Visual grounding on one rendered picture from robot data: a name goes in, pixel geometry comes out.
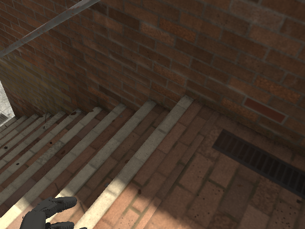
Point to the stairs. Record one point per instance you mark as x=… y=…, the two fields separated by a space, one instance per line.
x=68 y=155

